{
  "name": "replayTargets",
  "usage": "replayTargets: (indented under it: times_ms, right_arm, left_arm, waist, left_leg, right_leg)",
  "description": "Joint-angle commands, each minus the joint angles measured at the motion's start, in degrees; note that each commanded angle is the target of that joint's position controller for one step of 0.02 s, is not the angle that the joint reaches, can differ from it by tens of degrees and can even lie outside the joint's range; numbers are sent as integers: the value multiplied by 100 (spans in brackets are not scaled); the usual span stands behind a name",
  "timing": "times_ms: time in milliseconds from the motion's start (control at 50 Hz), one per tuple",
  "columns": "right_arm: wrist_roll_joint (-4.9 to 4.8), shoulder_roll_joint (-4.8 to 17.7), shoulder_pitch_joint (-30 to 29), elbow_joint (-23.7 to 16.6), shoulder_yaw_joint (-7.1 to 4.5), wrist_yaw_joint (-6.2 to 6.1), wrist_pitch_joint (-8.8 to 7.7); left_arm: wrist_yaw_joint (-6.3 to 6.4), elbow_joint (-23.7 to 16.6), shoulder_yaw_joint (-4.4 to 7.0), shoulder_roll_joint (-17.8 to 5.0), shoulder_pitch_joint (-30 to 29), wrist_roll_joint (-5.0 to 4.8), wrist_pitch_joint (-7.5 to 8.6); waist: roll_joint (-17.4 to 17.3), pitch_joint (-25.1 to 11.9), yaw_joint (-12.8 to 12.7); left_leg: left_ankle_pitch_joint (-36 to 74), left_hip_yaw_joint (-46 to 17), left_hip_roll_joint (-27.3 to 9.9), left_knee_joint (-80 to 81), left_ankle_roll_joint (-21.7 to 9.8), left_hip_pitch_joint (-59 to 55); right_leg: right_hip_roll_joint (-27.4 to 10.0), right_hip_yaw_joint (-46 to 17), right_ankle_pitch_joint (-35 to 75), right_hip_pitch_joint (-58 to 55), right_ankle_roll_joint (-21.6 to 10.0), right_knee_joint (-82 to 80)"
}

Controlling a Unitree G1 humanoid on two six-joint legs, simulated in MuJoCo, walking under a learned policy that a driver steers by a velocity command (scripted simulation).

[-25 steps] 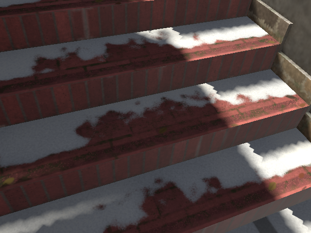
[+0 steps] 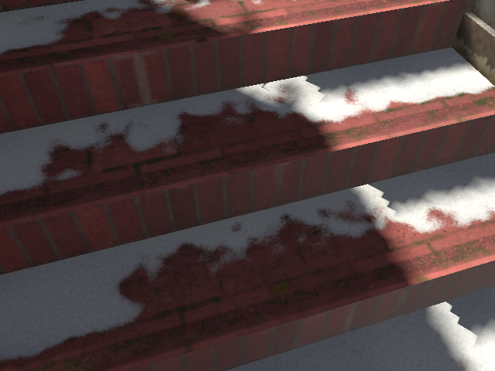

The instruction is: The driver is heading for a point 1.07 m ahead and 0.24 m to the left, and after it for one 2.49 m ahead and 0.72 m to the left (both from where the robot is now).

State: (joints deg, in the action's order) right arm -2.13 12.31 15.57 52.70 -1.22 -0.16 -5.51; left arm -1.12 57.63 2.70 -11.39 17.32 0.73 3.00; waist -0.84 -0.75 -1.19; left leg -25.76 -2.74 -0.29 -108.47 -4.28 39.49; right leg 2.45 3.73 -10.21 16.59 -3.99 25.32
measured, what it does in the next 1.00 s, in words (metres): climbs: left foot 0.16 m higher, then right foot 0.16 m higher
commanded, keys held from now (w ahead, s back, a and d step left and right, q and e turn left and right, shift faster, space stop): w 0.82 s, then w+q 0.18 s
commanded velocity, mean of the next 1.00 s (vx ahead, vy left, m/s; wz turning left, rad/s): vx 0.50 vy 0.00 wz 0.03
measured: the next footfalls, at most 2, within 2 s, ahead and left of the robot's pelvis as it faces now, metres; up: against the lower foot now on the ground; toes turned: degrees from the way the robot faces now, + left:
left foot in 0.28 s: +0.31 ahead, +0.12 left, +0.16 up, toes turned +3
right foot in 0.84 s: +0.67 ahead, -0.12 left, +0.31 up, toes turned -9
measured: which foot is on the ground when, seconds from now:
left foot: up 0.00-0.26, down 0.28-0.86, up 0.88-1.00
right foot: down 0.00-0.28, up 0.30-0.82, down 0.84-1.00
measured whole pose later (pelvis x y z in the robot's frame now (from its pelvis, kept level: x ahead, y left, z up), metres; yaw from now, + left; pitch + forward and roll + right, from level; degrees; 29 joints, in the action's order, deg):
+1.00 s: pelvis +0.57 -0.03 +0.28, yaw +3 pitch +1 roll -2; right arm -1.3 11.8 20.7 54.2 -0.5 2.3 -5.0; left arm -2.1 54.0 0.3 -13.0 11.0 1.6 3.8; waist -1.5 -4.3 1.1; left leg -4.4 -9.1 1.3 -110.9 -10.6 39.2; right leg -1.9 13.4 -18.5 27.8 -4.4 44.9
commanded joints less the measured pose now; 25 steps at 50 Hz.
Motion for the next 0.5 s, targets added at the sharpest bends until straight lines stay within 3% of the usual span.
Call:
replayTargets:
  times_ms: [20,40,60,80,100,120,140,160,180,200,220,240,260,280,300,320,340,360,380,400,420,440,460,500]
  right_arm:
    - [-6,-1043,132,-682,399,90,235]
    - [-73,-1107,-158,-1013,488,100,270]
    - [-75,-1103,-352,-1303,559,100,271]
    - [-8,-1082,-613,-1601,645,105,232]
    - [104,-976,-991,-1924,724,125,153]
    - [199,-785,-1211,-2103,734,120,85]
    - [312,-527,-1501,-2191,734,71,80]
    - [380,-507,-1868,-2355,743,2,48]
    - [359,-469,-1717,-2179,716,-50,65]
    - [328,-276,-1681,-2240,664,-131,39]
    - [250,-255,-1456,-2086,621,-137,28]
    - [243,-21,-902,-1928,502,-35,32]
    - [217,207,-480,-1870,414,98,30]
    - [270,502,-27,-1583,276,213,46]
    - [514,1154,970,-1084,65,290,92]
    - [678,1308,1759,-480,-16,185,258]
    - [550,570,1462,-287,97,122,213]
    - [385,108,933,-88,222,210,178]
    - [360,-405,608,192,359,293,153]
    - [445,-839,478,396,453,342,145]
    - [464,-938,635,663,458,399,193]
    - [441,-938,656,752,433,414,233]
    - [481,-888,633,773,447,418,232]
    - [484,-620,494,742,418,389,189]
  left_arm:
    - [-61,453,-197,74,522,-15,27]
    - [-56,605,-312,202,705,91,7]
    - [-7,635,-395,260,665,102,-4]
    - [26,595,-459,213,516,103,-2]
    - [27,511,-476,38,272,92,-14]
    - [92,445,-504,-47,115,14,-27]
    - [192,369,-483,-256,220,-30,-3]
    - [288,424,-461,-351,524,-162,68]
    - [311,485,-409,-493,790,-232,104]
    - [342,489,-342,-770,968,-388,119]
    - [394,559,-240,-1080,1341,-310,41]
    - [469,602,-179,-1331,1403,-192,-87]
    - [473,653,-147,-1352,1386,-150,-164]
    - [492,539,-126,-1185,1216,-82,-161]
    - [371,243,-182,-635,1202,96,10]
    - [67,212,-242,23,1029,88,195]
    - [-179,29,-189,129,751,-90,345]
    - [-200,-634,-323,449,-504,-237,338]
    - [-118,-1030,-387,407,-972,-265,293]
    - [-47,-1024,-384,330,-640,-249,226]
    - [-71,-1073,-502,562,-336,-291,143]
    - [-87,-1143,-600,733,-243,-245,111]
    - [-78,-1148,-641,776,-191,-286,69]
    - [-70,-1290,-705,730,-343,-203,-48]
  waist:
    - [457,801,364]
    - [612,844,386]
    - [668,963,487]
    - [500,1003,584]
    - [176,986,664]
    - [102,828,731]
    - [73,650,629]
    - [376,288,525]
    - [560,-262,475]
    - [802,-641,548]
    - [1305,-1140,599]
    - [1808,-1401,899]
    - [2065,-1527,1126]
    - [1850,-1666,1315]
    - [-565,-2098,1362]
    - [-2276,-2441,1239]
    - [-1292,-1513,991]
    - [-700,-36,798]
    - [-232,610,434]
    - [149,607,85]
    - [50,437,-120]
    - [69,413,-222]
    - [53,461,-292]
    - [71,408,-428]
  left_leg:
    - [-53,106,-302,-2469,-81,2788]
    - [26,-115,-177,-3483,-156,3415]
    - [147,-319,-158,-3624,-192,3924]
    - [511,-529,-141,-3458,-224,4113]
    - [981,-365,-190,-2096,-167,3882]
    - [1361,-130,-257,-731,-57,3135]
    - [1553,702,-246,512,208,2094]
    - [1638,1087,-407,1265,283,957]
    - [1622,1464,-302,1614,273,84]
    - [1070,1640,-95,2625,215,-611]
    - [489,1722,213,3025,150,-644]
    - [-122,1625,438,3622,33,-518]
    - [-268,1292,510,4757,-211,-682]
    - [-55,361,343,5401,-534,-1321]
    - [1698,-2284,-1002,6605,-1397,-3096]
    - [1470,-5579,-1971,9329,-2194,-4115]
    - [17,-5541,-2313,9425,-1831,-3386]
    - [-705,-4354,-2143,9085,-1386,-2301]
    - [-330,-2920,-1760,8852,-956,-1493]
    - [219,-1921,-1352,8703,-578,-1250]
    - [409,-1189,-1052,8675,-309,-1434]
    - [755,-840,-959,8635,-223,-1453]
    - [928,-561,-934,8709,-228,-1414]
    - [1145,101,-771,8927,-245,-995]
  right_leg:
    - [-1881,-1911,-1125,186,-923,-1530]
    - [-2003,-2021,-1012,341,-900,-1527]
    - [-1957,-1870,-1085,443,-762,-1499]
    - [-1884,-1560,-1044,717,-579,-1486]
    - [-1543,-1066,-1128,1142,-430,-1589]
    - [-1229,-701,-811,1693,-429,-1711]
    - [-1007,-456,-312,2272,-634,-2212]
    - [-1057,-625,721,2244,-757,-2677]
    - [-1104,-446,2208,1565,-811,-2774]
    - [-1020,-220,4981,760,-766,-2309]
    - [-1313,-283,7744,-599,-810,-1588]
    - [-1595,-359,9720,-1950,-716,-719]
    - [-1830,-399,10344,-2743,-681,88]
    - [-1759,-424,10134,-2593,-724,1149]
    - [-991,-403,7118,-495,-570,3287]
    - [633,-1282,-142,1442,-267,6212]
    - [519,-2256,-683,2670,-370,8184]
    - [300,-1869,-649,3786,-530,8896]
    - [38,-1533,-402,4134,-640,8986]
    - [-45,-1539,-6,4097,-729,8989]
    - [-43,-1363,161,4241,-761,8955]
    - [5,-1475,418,4512,-801,9195]
    - [-16,-1476,412,4813,-755,9266]
    - [-110,-1158,872,4709,-455,8336]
